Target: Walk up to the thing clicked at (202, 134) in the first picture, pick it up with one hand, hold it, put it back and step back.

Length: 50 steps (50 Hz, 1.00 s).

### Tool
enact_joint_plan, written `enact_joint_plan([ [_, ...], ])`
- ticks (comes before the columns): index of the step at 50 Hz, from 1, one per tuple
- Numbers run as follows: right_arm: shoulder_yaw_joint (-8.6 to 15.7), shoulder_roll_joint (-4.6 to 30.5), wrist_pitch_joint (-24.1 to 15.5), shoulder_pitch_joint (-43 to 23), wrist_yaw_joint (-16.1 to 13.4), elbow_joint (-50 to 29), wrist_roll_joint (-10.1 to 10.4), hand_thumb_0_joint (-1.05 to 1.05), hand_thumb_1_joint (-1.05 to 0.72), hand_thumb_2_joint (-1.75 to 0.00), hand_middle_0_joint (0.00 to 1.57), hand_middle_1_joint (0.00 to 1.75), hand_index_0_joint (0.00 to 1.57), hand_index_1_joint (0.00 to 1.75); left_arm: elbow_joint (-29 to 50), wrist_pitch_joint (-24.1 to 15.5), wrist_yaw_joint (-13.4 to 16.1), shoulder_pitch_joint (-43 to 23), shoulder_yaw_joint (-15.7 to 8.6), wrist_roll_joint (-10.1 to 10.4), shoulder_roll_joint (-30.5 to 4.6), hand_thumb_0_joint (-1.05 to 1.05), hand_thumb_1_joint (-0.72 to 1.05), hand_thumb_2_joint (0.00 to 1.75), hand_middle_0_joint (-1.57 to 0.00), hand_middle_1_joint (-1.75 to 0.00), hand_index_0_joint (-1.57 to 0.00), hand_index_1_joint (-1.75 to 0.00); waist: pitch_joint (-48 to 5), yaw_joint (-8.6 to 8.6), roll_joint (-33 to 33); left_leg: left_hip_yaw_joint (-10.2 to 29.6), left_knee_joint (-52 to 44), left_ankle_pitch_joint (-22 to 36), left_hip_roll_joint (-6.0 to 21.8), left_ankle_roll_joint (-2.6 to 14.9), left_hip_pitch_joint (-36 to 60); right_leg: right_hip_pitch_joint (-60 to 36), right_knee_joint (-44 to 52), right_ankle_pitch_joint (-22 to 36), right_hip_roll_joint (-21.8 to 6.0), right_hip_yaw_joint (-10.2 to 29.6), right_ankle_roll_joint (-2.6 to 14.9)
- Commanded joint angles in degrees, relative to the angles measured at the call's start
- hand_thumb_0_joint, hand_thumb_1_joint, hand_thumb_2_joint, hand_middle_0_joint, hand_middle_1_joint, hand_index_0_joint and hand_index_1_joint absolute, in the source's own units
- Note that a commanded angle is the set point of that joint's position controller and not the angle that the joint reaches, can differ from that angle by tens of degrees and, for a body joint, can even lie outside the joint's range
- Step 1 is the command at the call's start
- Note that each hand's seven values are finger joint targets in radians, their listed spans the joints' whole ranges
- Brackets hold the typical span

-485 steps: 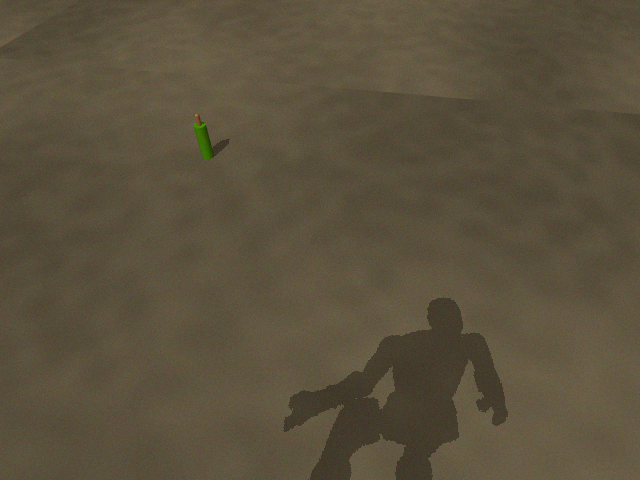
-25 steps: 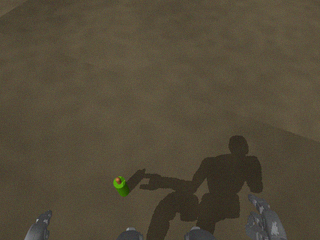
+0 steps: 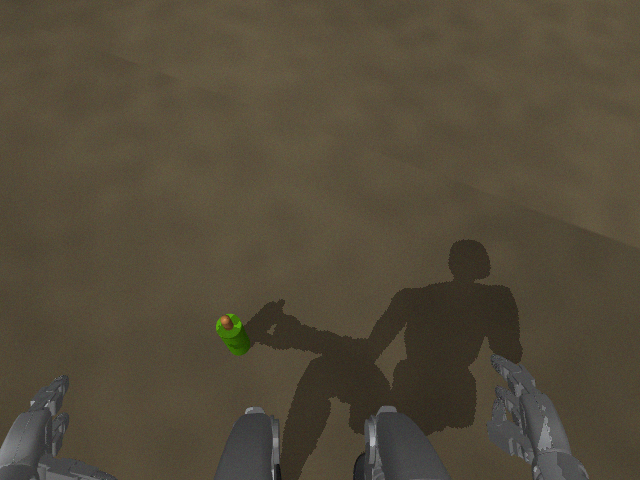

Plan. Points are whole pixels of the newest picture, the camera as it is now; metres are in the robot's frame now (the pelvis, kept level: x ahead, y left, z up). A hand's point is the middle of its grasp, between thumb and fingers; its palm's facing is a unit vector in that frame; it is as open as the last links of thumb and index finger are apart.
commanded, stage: go down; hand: left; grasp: from the side
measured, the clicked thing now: (232, 333) +0.43 +0.20 -0.53
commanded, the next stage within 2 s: none
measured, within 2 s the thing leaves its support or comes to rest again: neither
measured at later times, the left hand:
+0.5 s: hand (91, 373) +0.28 +0.35 -0.19, palm faces +0.12 -0.98 -0.17, open 17.6 cm
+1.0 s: hand (97, 352) +0.32 +0.37 -0.23, palm faces +0.08 -0.99 -0.12, open 17.6 cm
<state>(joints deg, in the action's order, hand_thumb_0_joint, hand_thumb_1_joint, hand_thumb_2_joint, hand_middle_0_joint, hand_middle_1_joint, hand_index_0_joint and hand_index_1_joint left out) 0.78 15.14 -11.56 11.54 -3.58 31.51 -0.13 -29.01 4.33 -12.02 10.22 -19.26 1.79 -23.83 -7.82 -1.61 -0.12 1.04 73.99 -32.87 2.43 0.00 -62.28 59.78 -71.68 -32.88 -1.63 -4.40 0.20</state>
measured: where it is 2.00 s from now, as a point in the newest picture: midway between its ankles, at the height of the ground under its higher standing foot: outside the picture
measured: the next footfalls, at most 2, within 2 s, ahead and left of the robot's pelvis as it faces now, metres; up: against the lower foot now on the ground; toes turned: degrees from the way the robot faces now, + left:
none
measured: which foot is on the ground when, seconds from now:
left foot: down 0.00-1.00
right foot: down 0.00-1.00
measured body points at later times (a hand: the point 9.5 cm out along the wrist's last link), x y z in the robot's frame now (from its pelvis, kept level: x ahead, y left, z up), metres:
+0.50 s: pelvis -0.05 +0.00 -0.14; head +0.14 +0.03 +0.27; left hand +0.27 +0.40 -0.18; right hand +0.09 -0.28 -0.25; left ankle +0.02 +0.12 -0.62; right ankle +0.01 -0.12 -0.62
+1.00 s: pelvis -0.07 +0.00 -0.21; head +0.15 +0.04 +0.18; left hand +0.31 +0.42 -0.22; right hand +0.08 -0.28 -0.32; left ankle +0.02 +0.12 -0.62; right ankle +0.01 -0.12 -0.62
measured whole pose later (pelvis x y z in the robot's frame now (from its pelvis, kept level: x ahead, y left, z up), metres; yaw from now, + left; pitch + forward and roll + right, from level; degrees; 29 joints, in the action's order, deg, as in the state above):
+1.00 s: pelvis -0.07 +0.00 -0.21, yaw -4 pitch +34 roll -6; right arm -4.2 19.9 -11.2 6.3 -2.8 38.8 -1.9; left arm -60.1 -21.1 -39.3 -28.9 -42.1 10.0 -45.8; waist -7.5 -3.7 -1.1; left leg 4.2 117.8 -39.3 3.0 0.5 -112.9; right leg 109.4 -114.5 -39.1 -1.8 -5.5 0.9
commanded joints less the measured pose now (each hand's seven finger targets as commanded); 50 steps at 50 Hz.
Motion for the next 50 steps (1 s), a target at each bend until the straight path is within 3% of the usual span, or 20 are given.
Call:
enact_joint_plan([
  [1, 3.94, 9.54, -3.68, 0.82, -0.31, -5.10, 0.27, 0.00, -0.94, -0.91, 0.20, 0.30, 0.20, 0.30, 1.32, -11.11, -3.29, -11.33, -9.46, 3.07, -16.62, 0.00, -0.55, 0.00, -0.08, -0.03, -0.07, -0.04, -16.87, -0.90, 4.15, 0.80, -1.28, 10.06, -1.73, 1.54, 2.42, 1.58, 0.92, 9.30, 1.34, 3.39, 1.16],
  [4, 3.91, 10.71, -4.00, 1.71, -0.28, -3.69, 0.25, 0.00, -0.92, -0.90, 0.20, 0.30, 0.20, 0.30, 1.67, -15.95, -7.17, -17.76, -11.15, 4.75, -19.82, 0.00, -0.55, 0.01, -0.07, -0.04, -0.06, -0.04, -24.01, -0.15, 7.59, 1.58, 2.56, 11.03, -1.55, 1.11, 1.06, 5.43, -3.50, 9.04, 0.97, 4.35, 1.36],
  [6, 3.71, 11.89, -3.70, 1.69, -0.16, -2.70, 0.26, 0.00, -0.91, -0.90, 0.20, 0.30, 0.20, 0.30, -5.34, -17.23, -8.99, -17.96, -12.37, 4.70, -21.63, 0.00, -0.59, 0.02, -0.07, -0.04, -0.06, -0.05, -23.93, 0.67, 8.30, 3.22, 2.99, 10.12, -1.00, 0.56, 0.45, 10.65, -6.77, 7.21, 1.15, 3.12, 1.76],
  [8, 3.66, 12.43, -3.14, 1.84, -0.14, -2.36, 0.32, 0.00, -0.89, -0.90, 0.20, 0.30, 0.20, 0.30, -5.25, -18.87, -10.39, -21.81, -15.25, 5.19, -25.59, 0.00, -0.59, 0.02, -0.07, -0.05, -0.06, -0.06, -27.54, 1.71, 9.01, 3.49, 4.81, 9.69, -0.93, 0.52, -0.52, 11.70, -8.11, 6.51, 1.16, 3.43, 1.87],
  [11, 3.32, 13.23, -2.39, 1.34, 0.13, -2.15, 0.41, 0.00, -0.89, -0.90, 0.20, 0.30, 0.20, 0.30, -9.68, -19.65, -11.94, -20.86, -17.98, 5.75, -27.58, 0.00, -0.61, 0.02, -0.08, -0.04, -0.06, -0.05, -29.38, 3.24, 8.29, 3.86, 6.15, 10.46, -1.03, 0.68, -1.86, 13.03, -10.25, 7.02, 1.44, 2.66, 2.13],
  [13, 3.24, 13.38, -1.88, 1.41, 0.31, -1.10, 0.41, 0.00, -0.90, -0.90, 0.20, 0.30, 0.20, 0.30, -13.48, -20.10, -13.06, -20.25, -19.44, 6.05, -28.30, 0.00, -0.61, 0.03, -0.08, -0.05, -0.06, -0.06, -29.67, 3.07, 6.92, 3.55, 8.35, 12.38, -1.26, 1.00, -4.21, 14.07, -11.71, 8.47, 1.56, 2.36, 2.19],
  [18, 2.77, 13.39, -1.77, 0.82, 0.47, -0.18, 0.11, 0.00, -0.90, -0.90, 0.20, 0.30, 0.20, 0.30, -13.51, -24.29, -16.41, -30.83, -21.83, 7.83, -31.85, 0.00, -0.59, 0.02, -0.07, -0.05, -0.06, -0.06, -29.84, 0.94, 4.82, 2.47, 14.23, 8.60, -1.25, 1.86, -12.86, 16.67, -14.51, 6.08, 1.56, 3.42, 1.80],
  [22, 2.24, 14.01, -2.24, 1.10, 0.41, 1.45, -0.39, 0.00, -0.90, -0.90, 0.20, 0.30, 0.20, 0.30, -17.15, -27.59, -19.37, -35.87, -21.78, 8.37, -32.35, 0.00, -0.58, 0.02, -0.07, -0.05, -0.06, -0.05, -31.19, -0.59, 6.93, 3.35, 17.79, 9.52, -0.92, 1.71, -13.15, 23.63, -19.08, 6.44, 1.86, 2.27, 2.28],
  [23, 2.09, 14.51, -2.24, 1.19, 0.31, 1.87, -0.55, 0.00, -0.90, -0.90, 0.20, 0.30, 0.20, 0.30, -15.68, -28.33, -20.15, -38.39, -22.50, 8.52, -34.49, 0.00, -0.56, 0.03, -0.07, -0.05, -0.06, -0.05, -31.87, -0.04, 8.93, 3.64, 18.27, 9.24, -0.79, 1.52, -12.22, 25.66, -20.11, 6.03, 1.85, 2.12, 2.44],
  [25, 2.06, 14.75, -2.19, 1.72, 0.16, 2.12, -0.78, 0.00, -0.90, -0.90, 0.20, 0.30, 0.20, 0.30, -17.24, -28.96, -21.33, -40.98, -21.82, 8.35, -34.88, 0.00, -0.55, 0.02, -0.07, -0.05, -0.06, -0.05, -31.35, -0.78, 9.81, 3.95, 18.29, 4.27, -0.65, 1.29, -14.09, 27.27, -20.36, 2.38, 1.76, 2.34, 2.39],
  [27, 1.63, 15.20, -1.99, 1.97, 0.10, 2.27, -0.77, 0.00, -0.90, -0.90, 0.20, 0.30, 0.20, 0.30, -17.69, -29.06, -21.95, -40.73, -24.47, 8.33, -38.17, 0.00, -0.56, 0.03, -0.07, -0.04, -0.06, -0.05, -33.35, 0.60, 10.18, 4.02, 18.57, 3.43, -0.61, 1.11, -14.52, 26.97, -21.14, 1.78, 1.74, 2.29, 2.33],
  [28, 1.34, 15.20, -1.89, 1.96, 0.14, 2.24, -0.88, 0.00, -0.90, -0.90, 0.20, 0.30, 0.20, 0.30, -18.98, -28.89, -22.36, -41.03, -24.10, 8.29, -38.48, 0.00, -0.55, 0.02, -0.07, -0.04, -0.06, -0.04, -33.39, 0.39, 9.96, 3.70, 19.09, 2.27, -0.65, 1.11, -16.05, 27.03, -21.22, 0.75, 1.76, 2.51, 2.27],
  [30, 1.16, 15.78, -1.57, 2.45, 0.06, 2.52, -0.82, 0.00, -0.91, -0.90, 0.20, 0.30, 0.20, 0.30, -17.23, -28.58, -22.84, -41.35, -25.95, 8.49, -41.39, 0.00, -0.56, 0.02, -0.08, -0.04, -0.06, -0.05, -36.72, 1.64, 12.34, 3.84, 19.41, 3.95, -0.56, 0.87, -14.17, 26.35, -22.70, 2.03, 1.81, 2.04, 2.39],
  [31, 0.94, 15.62, -1.43, 2.02, 0.07, 2.61, -0.78, 0.00, -0.91, -0.90, 0.20, 0.30, 0.20, 0.30, -20.58, -27.90, -23.08, -39.29, -25.12, 8.49, -39.72, 0.00, -0.56, 0.02, -0.07, -0.03, -0.06, -0.04, -35.15, 1.59, 10.55, 3.93, 19.46, 3.00, -0.60, 1.01, -15.91, 27.60, -22.92, 1.35, 1.96, 1.64, 2.38],
  [34, 0.47, 16.16, -1.27, 1.72, -0.02, 3.15, -0.59, 0.00, -0.91, -0.90, 0.20, 0.30, 0.20, 0.30, -20.38, -27.54, -23.60, -39.58, -26.75, 9.15, -41.87, 0.00, -0.56, 0.03, -0.07, -0.04, -0.06, -0.05, -34.92, 2.17, 11.56, 4.47, 21.28, 5.98, -0.43, 0.98, -16.17, 30.53, -26.19, 3.56, 2.02, 0.60, 2.66],
  [36, 0.36, 15.99, -1.03, 1.90, -0.02, 2.94, -0.54, 0.00, -0.92, -0.91, 0.20, 0.30, 0.20, 0.30, -18.23, -27.79, -23.92, -41.96, -27.50, 9.42, -43.49, 0.00, -0.59, 0.03, -0.07, -0.04, -0.06, -0.05, -35.58, 1.77, 11.05, 4.14, 22.70, 6.70, -0.55, 1.21, -17.89, 30.14, -26.69, 3.85, 1.98, 0.67, 2.62],
  [39, 0.03, 15.87, -1.19, 1.72, 0.06, 3.44, -0.80, 0.00, -0.92, -0.91, 0.20, 0.30, 0.20, 0.30, -20.75, -27.83, -24.66, -42.12, -27.29, 10.04, -42.08, 0.00, -0.58, 0.03, -0.07, -0.03, -0.05, -0.04, -33.05, 0.47, 9.94, 3.34, 25.38, 7.98, -0.61, 1.50, -20.94, 30.88, -27.70, 4.87, 2.06, 0.79, 2.49],
  [42, 0.34, 16.40, -1.28, 1.52, 0.07, 3.63, -0.94, 0.00, -0.92, -0.91, 0.20, 0.30, 0.20, 0.30, -20.71, -28.45, -25.84, -45.77, -26.50, 10.29, -41.80, 0.00, -0.58, 0.03, -0.07, -0.03, -0.05, -0.04, -31.90, -0.54, 10.49, 3.80, 26.29, 5.03, -0.39, 1.52, -21.96, 34.47, -28.85, 2.83, 2.12, 0.48, 2.62],
  [45, 0.10, 16.77, -1.48, 1.45, -0.09, 3.71, -1.22, 0.00, -0.92, -0.91, 0.20, 0.30, 0.20, 0.30, -21.62, -28.69, -26.78, -47.55, -26.20, 10.35, -42.47, 0.00, -0.59, 0.02, -0.07, -0.03, -0.05, -0.04, -32.24, -0.81, 10.59, 3.81, 27.40, 3.07, -0.31, 1.48, -22.62, 35.29, -29.58, 1.83, 2.11, 0.40, 2.50],
  [50, -0.45, 17.25, -1.48, 2.68, -0.07, 4.18, -1.61, 0.00, -0.93, -0.91, 0.20, 0.30, 0.20, 0.30, -21.37, -28.96, -27.67, -49.24, -28.24, 10.24, -46.37, 0.00, -0.61, 0.04, -0.06, -0.03, -0.05, -0.05, -36.81, -0.11, 11.96, 3.70, 29.36, 6.33, -0.49, 1.27, -22.33, 34.17, -32.17, 3.90, 1.90, 0.00, 2.54],
])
